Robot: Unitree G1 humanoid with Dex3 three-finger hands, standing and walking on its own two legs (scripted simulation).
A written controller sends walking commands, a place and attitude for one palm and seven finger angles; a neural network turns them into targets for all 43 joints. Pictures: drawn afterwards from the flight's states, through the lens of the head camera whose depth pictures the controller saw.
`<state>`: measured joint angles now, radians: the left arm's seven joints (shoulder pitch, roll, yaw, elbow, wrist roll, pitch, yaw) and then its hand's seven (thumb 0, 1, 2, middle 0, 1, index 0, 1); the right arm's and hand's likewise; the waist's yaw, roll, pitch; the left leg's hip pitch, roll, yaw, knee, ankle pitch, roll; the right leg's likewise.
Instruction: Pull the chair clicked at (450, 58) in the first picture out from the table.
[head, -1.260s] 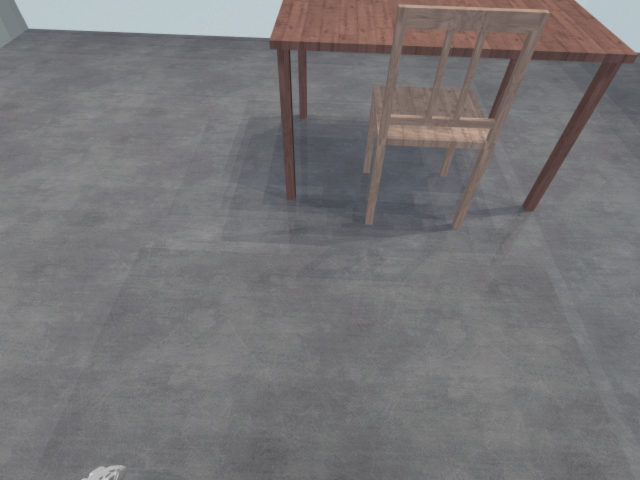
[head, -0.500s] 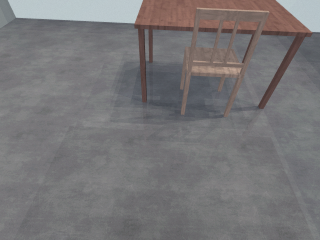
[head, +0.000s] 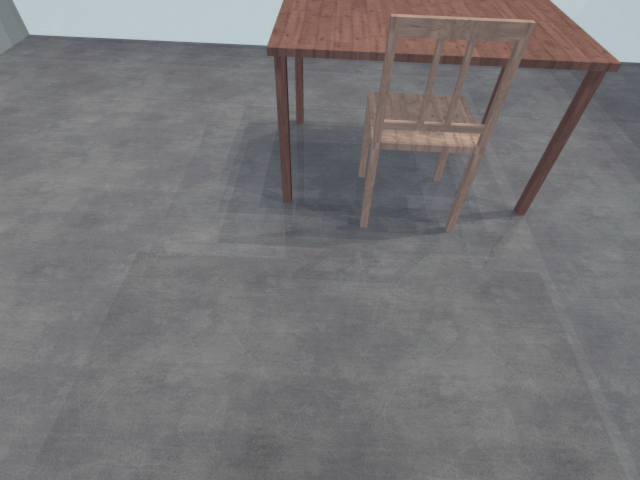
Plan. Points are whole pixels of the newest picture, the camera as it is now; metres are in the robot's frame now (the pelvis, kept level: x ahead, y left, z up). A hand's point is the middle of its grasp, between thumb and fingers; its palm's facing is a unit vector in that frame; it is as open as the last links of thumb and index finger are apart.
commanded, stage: look at it before walking up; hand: left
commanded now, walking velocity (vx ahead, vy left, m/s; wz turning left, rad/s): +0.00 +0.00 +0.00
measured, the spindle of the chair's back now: (430, 83) +1.30 -0.30 -0.10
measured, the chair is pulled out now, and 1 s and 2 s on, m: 0.00 0.00 0.00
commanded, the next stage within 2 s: walk to a spot facing it in 0.18 s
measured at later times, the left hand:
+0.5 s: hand out of the picture +0.07 +0.23 -0.17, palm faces -0.08 -0.95 -0.31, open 7.4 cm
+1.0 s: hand out of the picture +0.08 +0.18 -0.17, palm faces -0.23 -0.95 -0.20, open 7.4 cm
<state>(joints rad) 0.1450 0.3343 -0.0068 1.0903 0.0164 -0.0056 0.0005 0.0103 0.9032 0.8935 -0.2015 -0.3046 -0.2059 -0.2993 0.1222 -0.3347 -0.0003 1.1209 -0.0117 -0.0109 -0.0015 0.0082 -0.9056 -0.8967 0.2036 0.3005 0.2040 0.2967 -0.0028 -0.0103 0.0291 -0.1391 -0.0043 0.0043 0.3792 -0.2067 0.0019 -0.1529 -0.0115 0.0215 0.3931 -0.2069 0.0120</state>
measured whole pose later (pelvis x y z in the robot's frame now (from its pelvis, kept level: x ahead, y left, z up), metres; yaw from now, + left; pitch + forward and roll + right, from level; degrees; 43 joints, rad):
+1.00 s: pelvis +0.04 -0.01 +0.00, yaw -19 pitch +2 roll +0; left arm 0.38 0.19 0.05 0.98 0.03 -0.01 -0.01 0.01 0.90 0.89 -0.20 -0.30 -0.21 -0.30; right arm 0.16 -0.24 -0.06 0.94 -0.02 0.01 0.00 0.01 -0.91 -0.90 0.20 0.30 0.20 0.30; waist 0.05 -0.01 0.01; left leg -0.44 0.05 0.00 0.82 -0.34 -0.06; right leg -0.21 0.08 0.16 0.39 -0.21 -0.04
